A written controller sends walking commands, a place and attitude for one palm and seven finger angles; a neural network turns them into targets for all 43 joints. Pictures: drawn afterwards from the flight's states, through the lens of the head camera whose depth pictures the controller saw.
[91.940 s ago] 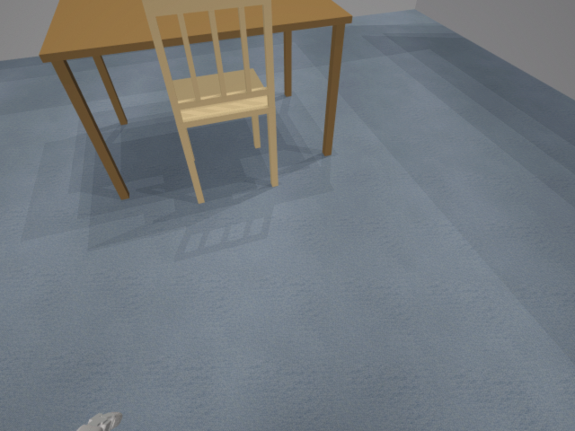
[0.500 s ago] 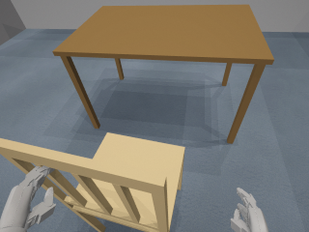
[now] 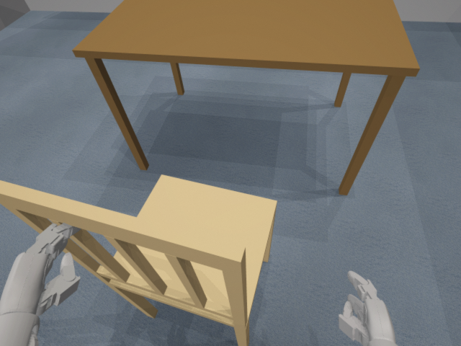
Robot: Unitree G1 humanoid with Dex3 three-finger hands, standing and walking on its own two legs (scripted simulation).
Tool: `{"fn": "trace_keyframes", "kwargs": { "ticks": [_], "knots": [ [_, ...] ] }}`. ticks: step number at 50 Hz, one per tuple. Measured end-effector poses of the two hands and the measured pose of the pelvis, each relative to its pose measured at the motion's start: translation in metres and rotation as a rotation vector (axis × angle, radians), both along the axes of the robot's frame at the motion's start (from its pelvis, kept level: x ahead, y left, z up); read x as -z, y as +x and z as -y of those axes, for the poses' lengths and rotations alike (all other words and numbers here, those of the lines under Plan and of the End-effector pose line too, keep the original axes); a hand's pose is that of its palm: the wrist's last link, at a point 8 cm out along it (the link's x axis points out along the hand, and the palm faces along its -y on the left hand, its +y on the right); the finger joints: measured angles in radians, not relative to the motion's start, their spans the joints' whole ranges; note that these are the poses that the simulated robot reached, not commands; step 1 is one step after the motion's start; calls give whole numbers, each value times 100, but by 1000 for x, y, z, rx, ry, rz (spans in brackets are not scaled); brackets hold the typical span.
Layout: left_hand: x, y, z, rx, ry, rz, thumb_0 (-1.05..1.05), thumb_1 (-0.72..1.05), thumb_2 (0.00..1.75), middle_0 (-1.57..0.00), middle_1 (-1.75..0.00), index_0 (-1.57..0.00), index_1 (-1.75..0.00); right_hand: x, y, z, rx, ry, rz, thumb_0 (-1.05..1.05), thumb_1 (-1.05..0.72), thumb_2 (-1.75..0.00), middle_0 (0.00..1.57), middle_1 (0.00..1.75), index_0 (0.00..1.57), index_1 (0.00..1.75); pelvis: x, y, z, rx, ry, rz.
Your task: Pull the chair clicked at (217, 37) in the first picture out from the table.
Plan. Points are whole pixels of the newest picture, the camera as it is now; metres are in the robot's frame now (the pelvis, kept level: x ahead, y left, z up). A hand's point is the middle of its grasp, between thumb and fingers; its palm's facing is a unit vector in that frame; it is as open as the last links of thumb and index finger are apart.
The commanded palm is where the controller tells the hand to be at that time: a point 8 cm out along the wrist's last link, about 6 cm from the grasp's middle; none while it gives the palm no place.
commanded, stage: step back with the hand held close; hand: left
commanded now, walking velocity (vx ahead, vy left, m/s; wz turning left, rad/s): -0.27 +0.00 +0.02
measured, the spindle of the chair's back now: (142, 266) +0.24 +0.23 -0.06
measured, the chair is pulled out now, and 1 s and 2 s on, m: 0.60 0.64 0.64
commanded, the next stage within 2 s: stop stepping back and stand still in 1.10 s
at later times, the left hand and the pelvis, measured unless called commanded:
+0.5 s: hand out of the picture +0.08 +0.26 +0.07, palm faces +0.12 -0.76 -0.64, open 5.9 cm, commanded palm +0.05 +0.30 +0.18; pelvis -0.09 -0.01 -0.01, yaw +1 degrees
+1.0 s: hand out of the picture +0.04 +0.28 +0.14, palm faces +0.40 -0.73 -0.55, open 7.4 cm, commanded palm -0.02 +0.33 +0.18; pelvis -0.15 +0.02 -0.02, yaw +3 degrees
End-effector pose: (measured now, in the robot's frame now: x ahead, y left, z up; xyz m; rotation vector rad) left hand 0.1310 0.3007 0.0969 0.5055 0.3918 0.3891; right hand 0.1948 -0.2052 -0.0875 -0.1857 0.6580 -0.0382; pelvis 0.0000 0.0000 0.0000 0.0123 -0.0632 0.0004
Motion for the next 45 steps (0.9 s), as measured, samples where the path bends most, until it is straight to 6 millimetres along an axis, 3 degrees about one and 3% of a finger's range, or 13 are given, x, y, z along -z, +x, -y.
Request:
{"fn": "trace_keyframes", "kwargs": {
  "ticks": [6, 13, 25, 32, 35, 38, 41, 45],
  "knots": [
    [-2, 0, -2, 69, 42, -34, 1, 90, 90, -21, -30, -38, -35, -3, -23, 13, 60, -27, -31, 1, -91, -90, 20, 30, 20, 30, -1, -25, -2, 14, 13, -7],
    [-5, -33, 9, 184, 41, -31, 1, 90, 90, -21, -30, -36, -34, -8, -64, 24, 123, -70, -57, 1, -91, -90, 20, 30, 20, 30, 2, -49, -4, 6, 12, -6],
    [-14, -78, 7, 234, 150, 74, 1, 89, 90, -22, -30, -53, -42, 3, -132, 23, 76, -104, -93, 1, -90, -90, 20, 30, 20, 30, 10, -85, 5, -22, -1, 7],
    [-110, -89, 11, 176, 305, 594, 2, 89, 90, -22, -30, -41, -38, 12, -151, 27, 14, -126, -130, 1, -90, -90, 21, 30, 20, 30, 11, -97, 5, -32, 0, -17],
    [-135, -91, 3, 154, 346, 737, 1, 89, 90, -22, -30, -34, -36, 11, -154, 28, 62, -107, -104, 1, -90, -90, 21, 30, 20, 30, 11, -103, -3, -17, -1, -19],
    [-130, -87, -12, 106, 318, 714, 1, 89, 90, -21, -30, -29, -33, 6, -158, 26, 135, -60, -58, 1, -90, -90, 21, 30, 20, 30, 9, -108, -12, 1, -6, -29],
    [-107, -84, -22, 88, 282, 609, 0, 90, 90, -21, -30, -25, -32, 3, -166, 23, 171, -28, -24, 1, -91, -90, 20, 30, 20, 30, 10, -118, -17, 4, -4, -31],
    [-74, -95, -21, 121, 233, 496, 1, 90, 90, -21, -30, -23, -31, 6, -180, 19, 161, -41, -37, 1, -91, -90, 20, 30, 20, 30, 17, -132, -20, -5, 1, -20]
  ]
}}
